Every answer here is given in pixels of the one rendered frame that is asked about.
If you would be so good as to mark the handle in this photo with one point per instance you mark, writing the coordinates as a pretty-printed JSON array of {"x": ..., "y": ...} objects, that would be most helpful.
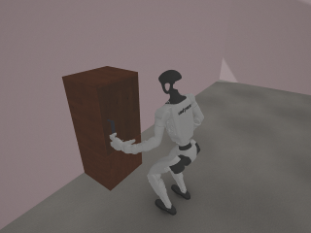
[{"x": 112, "y": 126}]

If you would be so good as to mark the cupboard door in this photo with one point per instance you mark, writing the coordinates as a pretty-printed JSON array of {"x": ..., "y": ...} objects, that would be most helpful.
[{"x": 119, "y": 101}]

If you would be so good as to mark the right robot upper arm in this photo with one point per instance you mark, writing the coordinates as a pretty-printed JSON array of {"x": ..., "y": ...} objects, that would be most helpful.
[{"x": 198, "y": 116}]

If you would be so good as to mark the robot left hand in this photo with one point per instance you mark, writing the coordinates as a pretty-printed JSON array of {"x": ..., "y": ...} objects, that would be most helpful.
[{"x": 116, "y": 142}]

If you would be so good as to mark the humanoid robot torso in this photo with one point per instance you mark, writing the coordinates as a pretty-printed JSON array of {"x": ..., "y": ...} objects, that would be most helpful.
[{"x": 179, "y": 128}]

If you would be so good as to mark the left robot upper arm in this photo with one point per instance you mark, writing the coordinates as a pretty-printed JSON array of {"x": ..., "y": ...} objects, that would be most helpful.
[{"x": 162, "y": 114}]

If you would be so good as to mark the robot left forearm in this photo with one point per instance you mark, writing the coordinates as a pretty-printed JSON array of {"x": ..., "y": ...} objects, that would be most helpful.
[{"x": 135, "y": 148}]

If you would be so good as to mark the robot right forearm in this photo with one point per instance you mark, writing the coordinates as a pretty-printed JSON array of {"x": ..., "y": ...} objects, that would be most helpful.
[{"x": 195, "y": 125}]

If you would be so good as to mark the robot left shin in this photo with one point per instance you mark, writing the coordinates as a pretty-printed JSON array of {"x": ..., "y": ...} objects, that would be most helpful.
[{"x": 159, "y": 188}]

